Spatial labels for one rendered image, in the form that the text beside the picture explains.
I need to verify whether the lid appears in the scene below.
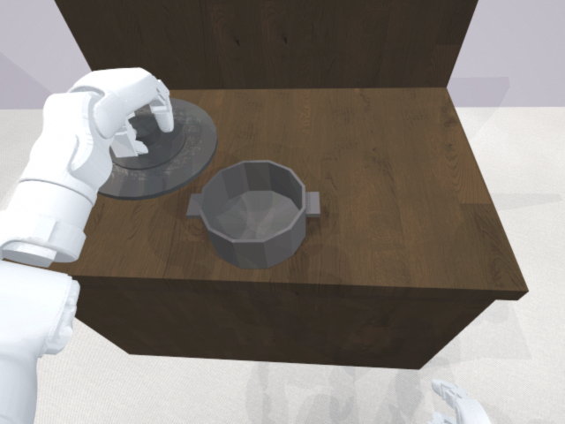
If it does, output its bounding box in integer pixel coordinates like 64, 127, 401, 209
98, 98, 218, 201

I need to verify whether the robot right hand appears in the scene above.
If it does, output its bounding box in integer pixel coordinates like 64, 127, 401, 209
427, 379, 492, 424

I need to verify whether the knob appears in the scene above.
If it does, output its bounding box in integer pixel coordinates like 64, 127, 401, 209
128, 115, 161, 147

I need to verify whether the pot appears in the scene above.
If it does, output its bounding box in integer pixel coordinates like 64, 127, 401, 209
186, 160, 320, 269

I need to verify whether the table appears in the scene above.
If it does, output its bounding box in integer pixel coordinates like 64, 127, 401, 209
2, 0, 529, 370

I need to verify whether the left robot upper arm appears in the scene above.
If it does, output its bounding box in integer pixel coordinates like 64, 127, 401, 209
0, 260, 80, 424

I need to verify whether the left robot forearm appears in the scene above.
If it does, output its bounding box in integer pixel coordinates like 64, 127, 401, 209
0, 81, 125, 268

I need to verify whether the robot left hand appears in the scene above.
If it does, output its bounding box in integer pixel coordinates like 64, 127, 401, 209
74, 68, 174, 158

